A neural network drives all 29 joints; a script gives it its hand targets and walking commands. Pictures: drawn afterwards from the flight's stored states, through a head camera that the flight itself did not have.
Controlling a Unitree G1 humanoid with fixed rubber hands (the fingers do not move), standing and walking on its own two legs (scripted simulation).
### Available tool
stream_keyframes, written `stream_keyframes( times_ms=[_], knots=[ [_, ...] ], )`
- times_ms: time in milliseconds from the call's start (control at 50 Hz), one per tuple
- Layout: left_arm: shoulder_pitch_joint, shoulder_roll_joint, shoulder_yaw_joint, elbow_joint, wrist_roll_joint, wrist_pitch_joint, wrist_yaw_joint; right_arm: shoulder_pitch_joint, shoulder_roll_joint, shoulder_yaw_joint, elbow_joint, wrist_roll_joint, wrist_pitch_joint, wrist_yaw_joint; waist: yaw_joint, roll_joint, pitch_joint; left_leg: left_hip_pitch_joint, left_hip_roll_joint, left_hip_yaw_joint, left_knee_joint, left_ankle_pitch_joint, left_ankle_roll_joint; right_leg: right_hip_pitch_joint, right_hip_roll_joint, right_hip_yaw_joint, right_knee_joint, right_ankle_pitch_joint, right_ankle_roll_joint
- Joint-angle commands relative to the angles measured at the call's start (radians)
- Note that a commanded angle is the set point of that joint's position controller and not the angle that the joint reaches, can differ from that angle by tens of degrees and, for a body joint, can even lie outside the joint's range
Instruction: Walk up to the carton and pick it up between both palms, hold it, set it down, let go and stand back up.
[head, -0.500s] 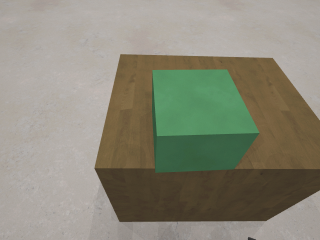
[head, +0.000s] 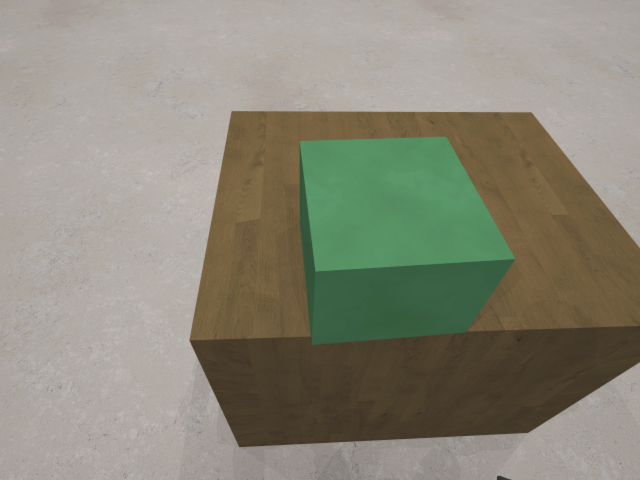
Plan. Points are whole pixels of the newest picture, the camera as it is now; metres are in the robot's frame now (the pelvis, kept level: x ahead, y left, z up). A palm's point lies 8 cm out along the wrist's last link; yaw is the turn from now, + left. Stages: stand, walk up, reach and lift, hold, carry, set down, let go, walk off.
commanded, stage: walk up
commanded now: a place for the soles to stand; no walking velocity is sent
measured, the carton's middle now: (382, 236) +0.48 -0.09 +0.00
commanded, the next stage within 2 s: reach and lift in 1.36 s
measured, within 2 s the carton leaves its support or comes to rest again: neither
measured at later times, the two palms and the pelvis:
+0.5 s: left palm out of the picture +0.08 +0.19 -0.13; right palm out of the picture +0.07 -0.32 -0.12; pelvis +0.02 -0.06 -0.01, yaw +0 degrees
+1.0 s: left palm out of the picture +0.09 +0.20 -0.12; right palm out of the picture +0.12 -0.33 -0.11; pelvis +0.03 -0.07 -0.01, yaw +5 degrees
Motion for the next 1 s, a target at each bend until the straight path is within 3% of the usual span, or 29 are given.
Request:
stream_keyframes(
  times_ms=[0,20,40,60,80,100,120,180,220,240,260,280,300,340,380,400,420,440,460,480,500,540,600,620,760,900,960,980],
  knots=[
    [0.024,0.137,0.045,-0.083,0.0,-0.021,0.009,-0.012,-0.167,-0.05,-0.087,-0.004,-0.021,-0.007,-0.001,0.015,-0.022,0.067,0.096,-0.139,-0.125,0.024,0.049,-0.09,-0.06,0.094,-0.101,0.144,-0.062],
    [0.018,0.153,0.06,-0.074,0.029,-0.001,-0.01,0.088,-0.187,-0.068,-0.073,-0.032,-0.031,-0.019,-0.019,-0.014,-0.035,0.146,0.17,-0.232,-0.152,-0.091,0.091,-0.166,-0.03,0.039,-0.001,0.019,-0.059],
    [0.01,0.139,0.06,-0.089,0.036,0.011,-0.016,0.143,-0.245,-0.086,-0.067,-0.039,-0.032,-0.028,-0.04,0.057,-0.031,0.182,0.257,-0.34,-0.204,-0.173,0.145,-0.241,-0.01,0.01,0.086,-0.056,-0.043],
    [0.005,0.127,0.06,-0.095,0.041,0.021,-0.017,0.149,-0.257,-0.093,-0.067,-0.043,-0.032,-0.037,-0.039,0.094,0.013,0.149,0.329,-0.41,-0.241,-0.225,0.19,-0.287,-0.008,-0.002,0.144,-0.153,-0.03],
    [-0.002,0.129,0.065,-0.105,0.043,0.025,-0.018,0.136,-0.253,-0.095,-0.072,-0.049,-0.036,-0.04,-0.035,0.125,0.048,0.101,0.378,-0.448,-0.267,-0.225,0.229,-0.318,-0.026,0.007,0.24,-0.211,-0.026],
    [-0.006,0.133,0.067,-0.115,0.047,0.027,-0.017,0.133,-0.255,-0.1,-0.078,-0.052,-0.037,-0.045,-0.042,0.11,0.055,0.088,0.395,-0.444,-0.263,-0.182,0.247,-0.321,-0.048,0.015,0.287,-0.229,-0.016],
    [-0.003,0.125,0.07,-0.12,0.047,0.027,-0.019,0.119,-0.252,-0.102,-0.081,-0.053,-0.038,-0.043,-0.032,0.14,0.054,0.061,0.388,-0.419,-0.26,-0.157,0.246,-0.31,-0.061,0.015,0.305,-0.222,-0.011],
    [0.025,0.119,0.076,-0.13,0.046,0.022,-0.029,0.07,-0.244,-0.106,-0.097,-0.054,-0.03,-0.033,-0.013,0.163,0.027,-0.011,0.32,-0.318,-0.226,-0.201,0.202,-0.208,-0.064,-0.035,0.227,-0.174,-0.014],
    [0.112,0.105,0.081,-0.114,0.039,0.011,-0.036,0.021,-0.236,-0.106,-0.114,-0.053,-0.015,-0.026,0.048,0.168,0.009,-0.133,0.236,-0.197,-0.114,-0.242,0.149,-0.004,-0.031,-0.088,0.042,-0.051,-0.033],
    [0.135,0.147,0.089,-0.101,0.032,0.001,-0.031,0.013,-0.193,-0.086,-0.126,-0.042,-0.008,-0.018,0.069,0.077,0.037,-0.243,0.155,-0.142,-0.039,-0.244,0.084,0.075,-0.029,-0.036,-0.062,0.039,-0.037],
    [0.137,0.234,0.101,-0.116,0.031,-0.008,-0.025,0.014,-0.121,-0.067,-0.147,-0.028,-0.001,-0.015,0.078,-0.174,0.047,-0.26,0.008,-0.047,0.166,-0.268,0.012,-0.002,-0.184,0.265,-0.233,-0.109,-0.099],
    [0.097,0.246,0.104,-0.116,0.013,0.001,-0.014,0.024,-0.109,-0.063,-0.152,-0.012,0.002,-0.021,0.074,-0.181,0.058,-0.212,-0.032,-0.091,0.279,-0.365,0.001,-0.1,-0.275,0.385,-0.296,-0.179,-0.207],
    [0.049,0.236,0.099,-0.134,0.013,0.004,0.0,0.042,-0.123,-0.063,-0.151,-0.013,0.003,-0.025,0.058,-0.139,0.096,-0.222,-0.045,-0.153,0.353,-0.382,-0.003,-0.108,-0.305,0.384,-0.285,-0.106,-0.26],
    [0.005,0.211,0.083,-0.129,0.019,0.007,0.016,0.109,-0.123,-0.061,-0.142,-0.018,-0.014,-0.032,0.016,-0.097,0.069,-0.212,-0.018,-0.197,0.407,-0.344,0.001,-0.051,-0.314,0.322,-0.214,0.175,-0.29],
    [-0.049,0.174,0.068,-0.137,0.031,0.014,0.013,0.163,-0.121,-0.058,-0.128,-0.03,-0.034,-0.032,-0.01,-0.081,-0.012,-0.114,0.009,-0.131,0.228,-0.248,0.002,-0.007,-0.277,0.185,-0.137,0.341,-0.246],
    [-0.069,0.167,0.062,-0.137,0.028,0.015,0.009,0.184,-0.106,-0.055,-0.123,-0.028,-0.041,-0.03,-0.029,-0.091,-0.029,-0.02,0.002,-0.095,0.086,-0.122,0.002,-0.035,-0.241,0.096,-0.078,0.423,-0.211],
    [-0.057,0.156,0.05,-0.129,0.021,0.014,0.005,0.187,-0.1,-0.054,-0.12,-0.027,-0.048,-0.026,-0.042,-0.08,-0.037,0.088,-0.006,-0.116,-0.044,0.057,0.009,-0.093,-0.208,0.067,-0.047,0.406,-0.163],
    [-0.05,0.132,0.043,-0.133,0.012,0.01,0.001,0.186,-0.14,-0.07,-0.124,-0.033,-0.052,-0.027,-0.041,-0.039,-0.054,0.147,0.055,-0.25,-0.095,0.183,0.035,-0.146,-0.162,0.044,0.022,0.345,-0.108],
    [-0.029,0.113,0.043,-0.154,0.009,0.011,-0.005,0.166,-0.212,-0.085,-0.123,-0.021,-0.048,-0.024,-0.014,0.06,-0.075,0.117,0.136,-0.374,-0.094,0.225,0.081,-0.131,-0.061,-0.018,0.046,0.201,-0.052],
    [-0.018,0.114,0.049,-0.151,0.012,0.022,-0.002,0.165,-0.23,-0.088,-0.127,-0.017,-0.039,-0.019,-0.007,0.088,-0.061,0.03,0.193,-0.443,-0.11,0.16,0.138,-0.069,-0.049,-0.024,0.048,0.054,-0.034],
    [-0.024,0.118,0.053,-0.148,0.019,0.025,0.001,0.141,-0.216,-0.083,-0.133,-0.018,-0.033,-0.02,0.002,0.108,-0.021,0.017,0.194,-0.444,-0.111,0.162,0.137,-0.059,-0.063,-0.022,0.021,0.061,-0.027],
    [-0.016,0.143,0.06,-0.128,0.018,0.018,-0.001,0.091,-0.192,-0.074,-0.141,-0.021,-0.028,-0.024,0.015,0.114,-0.009,-0.023,0.125,-0.336,-0.085,0.201,0.076,0.017,-0.082,-0.01,-0.054,0.174,-0.046],
    [-0.012,0.182,0.068,-0.109,0.011,0.003,0.004,0.101,-0.148,-0.059,-0.143,-0.012,-0.028,-0.02,0.005,0.015,-0.053,0.003,0.022,-0.199,0.023,0.198,0.007,0.063,-0.153,0.03,-0.141,0.324,-0.088],
    [-0.033,0.169,0.063,-0.109,0.007,0.003,0.005,0.107,-0.132,-0.053,-0.142,-0.015,-0.027,-0.022,-0.004,0.003,-0.039,0.014,0.009,-0.184,0.028,0.139,0.0,0.034,-0.177,0.041,-0.166,0.294,-0.1],
    [-0.078,0.159,0.061,-0.12,0.011,0.016,-0.003,0.106,-0.159,-0.055,-0.127,-0.023,-0.032,-0.026,-0.005,0.011,-0.026,0.02,0.035,-0.218,0.008,0.227,0.017,0.014,-0.135,-0.046,-0.124,0.216,-0.093],
    [-0.087,0.165,0.063,-0.108,0.014,0.02,-0.004,0.091,-0.162,-0.056,-0.133,-0.02,-0.032,-0.027,0.002,0.007,-0.019,-0.01,0.028,-0.254,0.017,0.229,0.023,0.027,-0.138,-0.057,-0.113,0.196,-0.1],
    [-0.091,0.17,0.065,-0.112,0.014,0.027,-0.005,0.092,-0.172,-0.057,-0.137,-0.023,-0.031,-0.029,0.003,0.041,-0.02,-0.021,0.024,-0.267,0.024,0.238,0.03,0.026,-0.14,-0.061,-0.09,0.165,-0.105],
    [-0.094,0.171,0.064,-0.112,0.017,0.03,-0.005,0.092,-0.168,-0.056,-0.137,-0.022,-0.029,-0.029,0.0,0.022,-0.014,-0.019,0.024,-0.271,0.024,0.207,0.032,0.011,-0.139,-0.059,-0.097,0.135,-0.103]
  ],
)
